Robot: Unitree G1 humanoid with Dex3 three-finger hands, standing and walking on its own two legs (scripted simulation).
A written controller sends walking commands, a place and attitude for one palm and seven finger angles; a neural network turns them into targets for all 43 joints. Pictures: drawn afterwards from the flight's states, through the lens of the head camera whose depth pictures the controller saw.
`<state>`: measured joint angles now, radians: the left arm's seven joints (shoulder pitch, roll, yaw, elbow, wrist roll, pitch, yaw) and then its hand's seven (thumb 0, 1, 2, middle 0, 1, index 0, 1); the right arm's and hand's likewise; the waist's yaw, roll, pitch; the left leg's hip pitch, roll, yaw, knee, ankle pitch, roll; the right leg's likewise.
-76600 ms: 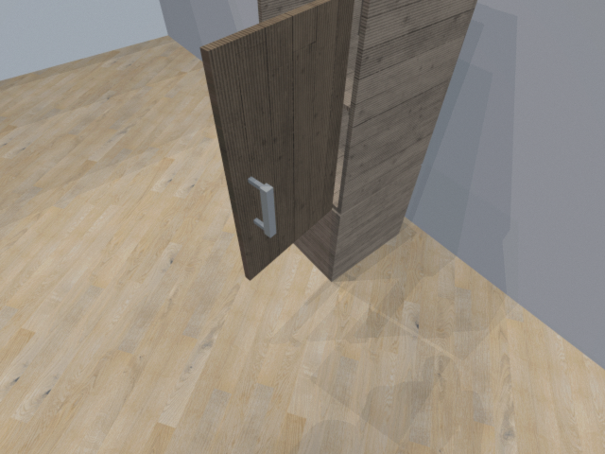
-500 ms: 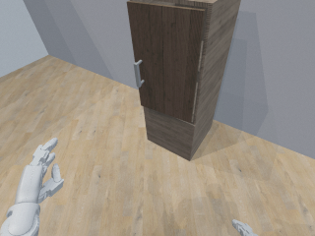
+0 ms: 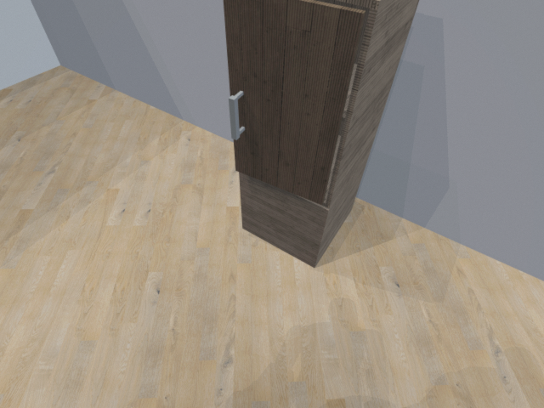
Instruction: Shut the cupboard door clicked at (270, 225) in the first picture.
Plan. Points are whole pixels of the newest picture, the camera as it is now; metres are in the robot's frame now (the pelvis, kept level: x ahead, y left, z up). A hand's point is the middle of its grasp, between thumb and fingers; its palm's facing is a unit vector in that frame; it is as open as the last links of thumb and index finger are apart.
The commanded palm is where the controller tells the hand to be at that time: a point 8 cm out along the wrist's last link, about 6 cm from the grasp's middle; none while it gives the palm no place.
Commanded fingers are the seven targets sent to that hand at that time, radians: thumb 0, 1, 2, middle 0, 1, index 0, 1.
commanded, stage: let the arm hang, fingers relaxed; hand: left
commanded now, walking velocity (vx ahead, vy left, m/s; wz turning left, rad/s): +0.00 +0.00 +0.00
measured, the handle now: (237, 115) +0.90 +0.15 -0.09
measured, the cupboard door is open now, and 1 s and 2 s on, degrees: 5 5 5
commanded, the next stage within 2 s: look to check the result in 0.50 s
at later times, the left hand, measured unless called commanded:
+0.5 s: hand out of the picture -0.02 +0.17 -0.18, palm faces +0.03 -0.99 -0.13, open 7.4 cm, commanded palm none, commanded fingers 0.00 0.90 0.90 -0.20 -0.30 -0.20 -0.30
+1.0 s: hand out of the picture -0.01 +0.20 -0.18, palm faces +0.01 -0.98 -0.20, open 7.4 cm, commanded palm none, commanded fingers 0.00 0.90 0.90 -0.20 -0.30 -0.20 -0.30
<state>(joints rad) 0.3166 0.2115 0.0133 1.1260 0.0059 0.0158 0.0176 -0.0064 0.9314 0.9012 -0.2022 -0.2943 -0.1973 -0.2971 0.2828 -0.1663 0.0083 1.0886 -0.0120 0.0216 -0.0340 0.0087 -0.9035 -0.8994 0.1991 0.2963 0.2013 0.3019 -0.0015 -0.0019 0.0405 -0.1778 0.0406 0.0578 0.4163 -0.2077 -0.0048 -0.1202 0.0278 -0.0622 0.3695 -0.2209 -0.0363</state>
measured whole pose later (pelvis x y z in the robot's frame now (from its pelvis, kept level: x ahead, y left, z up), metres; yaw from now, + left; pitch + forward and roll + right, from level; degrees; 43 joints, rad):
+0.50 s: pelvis -0.01 +0.02 +0.00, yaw -1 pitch -1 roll +0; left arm 0.32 0.11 0.00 1.14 0.01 0.00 0.03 0.00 0.91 0.90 -0.20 -0.29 -0.20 -0.30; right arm 0.34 -0.11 0.00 1.13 -0.01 0.01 -0.04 0.01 -0.90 -0.90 0.20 0.30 0.20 0.30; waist -0.01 -0.02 0.01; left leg -0.19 0.01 0.09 0.41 -0.20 0.03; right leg -0.15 0.00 -0.04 0.40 -0.22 -0.01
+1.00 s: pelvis +0.00 +0.02 +0.00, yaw -1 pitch -1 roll +0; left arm 0.30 0.16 0.01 1.14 0.01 0.00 0.03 0.00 0.91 0.90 -0.20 -0.29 -0.20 -0.30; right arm 0.27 -0.16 0.00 1.11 -0.01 0.00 -0.03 0.01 -0.90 -0.90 0.20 0.30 0.20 0.30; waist -0.01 0.00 0.03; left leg -0.17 0.01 0.09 0.40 -0.20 0.03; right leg -0.14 -0.01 -0.03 0.40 -0.23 0.00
